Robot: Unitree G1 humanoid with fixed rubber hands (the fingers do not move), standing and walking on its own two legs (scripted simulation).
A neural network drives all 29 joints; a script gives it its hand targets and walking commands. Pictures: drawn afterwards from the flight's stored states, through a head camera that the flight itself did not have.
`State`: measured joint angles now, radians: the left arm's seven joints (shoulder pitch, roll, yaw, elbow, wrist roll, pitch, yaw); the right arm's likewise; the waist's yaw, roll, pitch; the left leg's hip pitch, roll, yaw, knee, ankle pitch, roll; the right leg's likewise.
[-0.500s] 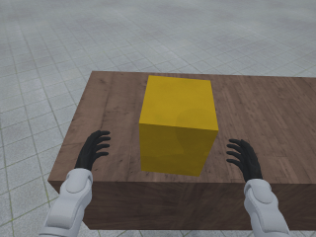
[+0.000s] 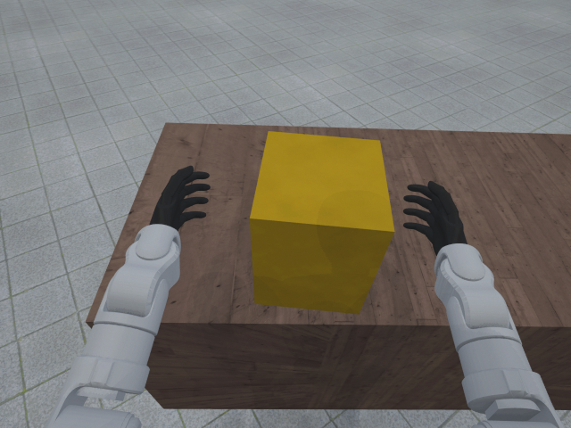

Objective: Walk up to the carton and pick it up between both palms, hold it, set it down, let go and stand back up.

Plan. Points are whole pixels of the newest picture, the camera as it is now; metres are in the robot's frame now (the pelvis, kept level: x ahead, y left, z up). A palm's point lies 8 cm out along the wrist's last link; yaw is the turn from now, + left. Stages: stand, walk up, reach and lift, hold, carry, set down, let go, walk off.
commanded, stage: reach and lift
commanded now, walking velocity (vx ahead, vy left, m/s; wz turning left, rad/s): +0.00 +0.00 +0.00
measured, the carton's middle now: (314, 225) +0.46 -0.03 -0.01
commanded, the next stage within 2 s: none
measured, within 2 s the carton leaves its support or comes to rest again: neither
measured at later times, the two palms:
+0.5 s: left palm (189, 173) +0.42 +0.17 +0.14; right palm (434, 183) +0.42 -0.19 +0.14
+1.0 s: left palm (190, 169) +0.45 +0.18 +0.12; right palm (434, 186) +0.44 -0.20 +0.11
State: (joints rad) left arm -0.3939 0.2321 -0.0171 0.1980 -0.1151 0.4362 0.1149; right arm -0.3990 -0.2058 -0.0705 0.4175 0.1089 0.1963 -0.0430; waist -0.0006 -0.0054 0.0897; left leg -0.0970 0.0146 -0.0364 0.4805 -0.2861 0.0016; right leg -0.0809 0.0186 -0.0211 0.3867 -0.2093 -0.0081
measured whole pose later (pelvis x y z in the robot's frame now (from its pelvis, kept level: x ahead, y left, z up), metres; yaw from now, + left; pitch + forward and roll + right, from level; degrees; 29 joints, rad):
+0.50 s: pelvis +0.00 +0.00 +0.00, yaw +0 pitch +3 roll -2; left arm -0.74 0.23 0.00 0.42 -0.12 0.49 0.13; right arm -0.76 -0.25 -0.08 0.65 0.14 0.22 -0.06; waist 0.00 0.00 0.03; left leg -0.28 0.01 -0.04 0.48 -0.26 0.00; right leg -0.26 0.02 -0.02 0.39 -0.18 -0.01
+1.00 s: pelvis +0.00 +0.00 +0.00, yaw +0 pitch +9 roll -1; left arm -0.93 0.25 0.02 0.94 -0.11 0.17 0.12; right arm -0.89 -0.26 -0.10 0.98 0.14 0.06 -0.08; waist 0.00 0.01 -0.06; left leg -0.40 0.01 -0.04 0.48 -0.24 0.00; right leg -0.38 0.02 -0.02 0.39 -0.17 -0.01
